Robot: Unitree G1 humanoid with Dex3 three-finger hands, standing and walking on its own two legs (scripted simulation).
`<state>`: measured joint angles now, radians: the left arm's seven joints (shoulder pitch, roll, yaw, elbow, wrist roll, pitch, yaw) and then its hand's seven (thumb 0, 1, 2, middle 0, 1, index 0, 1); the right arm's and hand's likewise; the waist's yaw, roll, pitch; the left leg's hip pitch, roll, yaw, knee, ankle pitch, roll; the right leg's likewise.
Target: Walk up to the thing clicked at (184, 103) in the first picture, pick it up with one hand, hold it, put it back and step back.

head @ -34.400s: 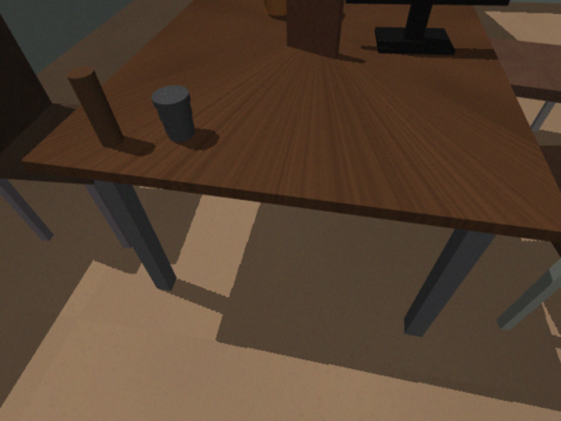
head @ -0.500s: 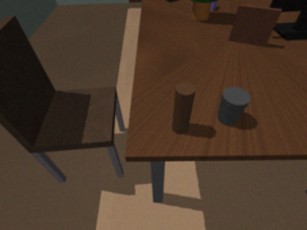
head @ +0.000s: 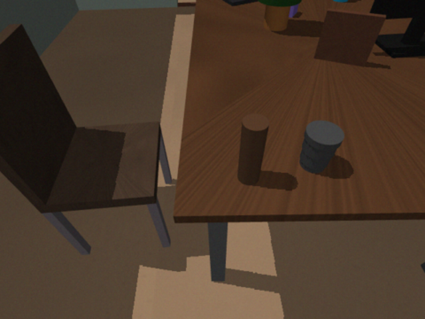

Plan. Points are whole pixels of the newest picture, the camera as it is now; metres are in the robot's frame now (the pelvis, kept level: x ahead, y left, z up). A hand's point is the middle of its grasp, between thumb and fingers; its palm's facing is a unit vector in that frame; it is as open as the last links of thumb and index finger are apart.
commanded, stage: stand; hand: right
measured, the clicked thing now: (318, 148) +0.50 -0.22 +0.02
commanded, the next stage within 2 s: step back in 0.34 s
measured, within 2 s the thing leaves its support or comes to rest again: neither
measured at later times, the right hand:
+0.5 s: hand out of the picture +0.06 -0.27 -0.16, palm faces +0.00 +0.93 -0.36, open 7.4 cm
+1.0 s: hand out of the picture -0.06 -0.23 -0.15, palm faces +0.00 +0.90 -0.44, open 7.4 cm
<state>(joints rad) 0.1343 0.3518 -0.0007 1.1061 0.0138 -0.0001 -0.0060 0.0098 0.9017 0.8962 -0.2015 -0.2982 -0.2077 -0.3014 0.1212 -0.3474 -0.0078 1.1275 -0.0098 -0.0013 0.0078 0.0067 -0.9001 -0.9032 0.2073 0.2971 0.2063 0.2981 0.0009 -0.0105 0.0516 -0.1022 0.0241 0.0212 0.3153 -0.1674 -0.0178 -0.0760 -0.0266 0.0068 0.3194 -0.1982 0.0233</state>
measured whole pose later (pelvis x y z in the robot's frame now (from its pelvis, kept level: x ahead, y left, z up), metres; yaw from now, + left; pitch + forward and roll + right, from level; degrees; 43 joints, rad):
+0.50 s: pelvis -0.02 +0.00 -0.01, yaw +0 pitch -2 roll +0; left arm 0.10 0.38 0.04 1.02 0.00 0.03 0.00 0.01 0.90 0.90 -0.20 -0.30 -0.21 -0.30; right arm 0.08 -0.37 -0.04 1.06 0.01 0.03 0.01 0.01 -0.90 -0.90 0.21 0.30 0.21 0.30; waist 0.00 -0.01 0.13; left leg -0.23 0.03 0.02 0.49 -0.22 -0.01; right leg -0.21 -0.02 0.01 0.50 -0.25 0.01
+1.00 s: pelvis -0.11 +0.04 -0.01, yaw -2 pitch -1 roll -2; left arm 0.10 0.40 0.07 0.85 0.02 0.07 0.01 0.01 0.90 0.90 -0.20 -0.30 -0.21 -0.30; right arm 0.17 -0.35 -0.05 0.91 -0.02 0.03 -0.01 0.01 -0.90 -0.90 0.21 0.30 0.21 0.30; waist -0.01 -0.05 0.20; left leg -0.27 0.01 0.02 0.57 -0.27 0.04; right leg -0.43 0.11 0.15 1.09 -0.49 0.03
